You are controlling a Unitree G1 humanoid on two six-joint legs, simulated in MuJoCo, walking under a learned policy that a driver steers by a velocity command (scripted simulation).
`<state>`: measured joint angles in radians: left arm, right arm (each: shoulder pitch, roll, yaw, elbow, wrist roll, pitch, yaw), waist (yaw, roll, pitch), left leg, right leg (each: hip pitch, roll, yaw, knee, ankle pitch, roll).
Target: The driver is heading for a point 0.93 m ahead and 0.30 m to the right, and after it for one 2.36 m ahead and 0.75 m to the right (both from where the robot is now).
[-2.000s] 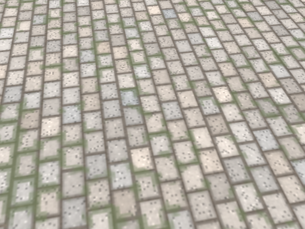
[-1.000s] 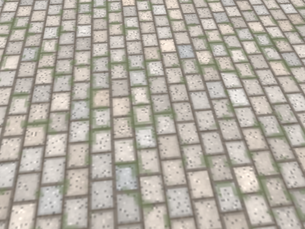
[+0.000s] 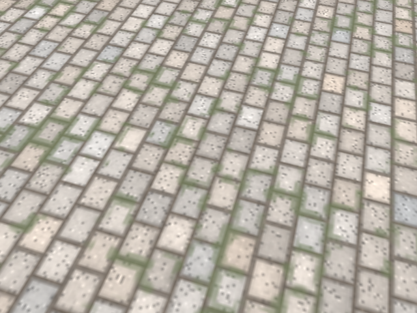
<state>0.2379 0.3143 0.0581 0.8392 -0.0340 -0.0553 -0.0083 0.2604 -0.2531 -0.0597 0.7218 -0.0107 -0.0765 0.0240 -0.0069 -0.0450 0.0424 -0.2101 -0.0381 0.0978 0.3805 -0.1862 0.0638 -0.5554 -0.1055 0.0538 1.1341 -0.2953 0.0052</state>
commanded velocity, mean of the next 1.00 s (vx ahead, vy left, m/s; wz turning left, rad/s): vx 0.50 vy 0.00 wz -0.49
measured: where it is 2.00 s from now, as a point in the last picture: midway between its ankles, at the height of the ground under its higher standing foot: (314, 202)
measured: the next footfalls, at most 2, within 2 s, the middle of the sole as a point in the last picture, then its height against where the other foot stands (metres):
right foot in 0.34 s outside the picture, level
left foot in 0.80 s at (227, 255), level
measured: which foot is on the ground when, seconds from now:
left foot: down 0.00-0.34, up 0.36-0.78, down 0.80-1.00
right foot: up 0.00-0.32, down 0.34-0.80, up 0.82-1.00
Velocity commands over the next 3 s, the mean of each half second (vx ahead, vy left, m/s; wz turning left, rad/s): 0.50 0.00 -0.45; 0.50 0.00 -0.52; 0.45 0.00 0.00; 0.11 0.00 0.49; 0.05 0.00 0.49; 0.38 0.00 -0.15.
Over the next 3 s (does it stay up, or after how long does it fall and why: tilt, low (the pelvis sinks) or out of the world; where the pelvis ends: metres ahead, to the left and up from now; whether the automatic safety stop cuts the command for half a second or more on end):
stays up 1.04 -0.39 -0.02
